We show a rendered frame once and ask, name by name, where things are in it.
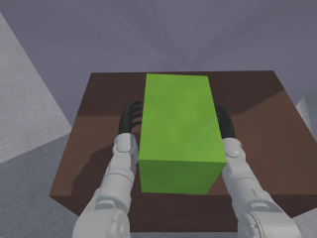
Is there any robot right hand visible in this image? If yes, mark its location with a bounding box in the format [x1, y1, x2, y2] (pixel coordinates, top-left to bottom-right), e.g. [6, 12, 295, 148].
[214, 104, 236, 139]

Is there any robot left upper arm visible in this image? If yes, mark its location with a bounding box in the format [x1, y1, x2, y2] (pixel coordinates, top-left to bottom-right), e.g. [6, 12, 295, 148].
[72, 208, 131, 238]

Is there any pedestal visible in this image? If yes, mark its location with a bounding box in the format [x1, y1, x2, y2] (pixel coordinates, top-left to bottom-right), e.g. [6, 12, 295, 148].
[49, 70, 317, 233]

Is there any robot right forearm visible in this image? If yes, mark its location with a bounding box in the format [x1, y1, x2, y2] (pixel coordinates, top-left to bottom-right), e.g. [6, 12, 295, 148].
[222, 138, 302, 238]

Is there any robot right upper arm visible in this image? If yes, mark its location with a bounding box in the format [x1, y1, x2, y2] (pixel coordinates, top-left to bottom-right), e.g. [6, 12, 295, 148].
[238, 210, 301, 238]

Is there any carton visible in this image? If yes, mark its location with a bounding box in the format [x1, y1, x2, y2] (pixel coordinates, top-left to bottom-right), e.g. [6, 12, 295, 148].
[139, 73, 228, 194]

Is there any robot left hand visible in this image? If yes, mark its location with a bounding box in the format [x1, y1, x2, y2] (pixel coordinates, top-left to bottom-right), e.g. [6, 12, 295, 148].
[118, 100, 143, 135]

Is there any robot left forearm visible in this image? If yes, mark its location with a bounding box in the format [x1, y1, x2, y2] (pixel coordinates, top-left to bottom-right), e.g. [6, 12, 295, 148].
[71, 133, 139, 238]

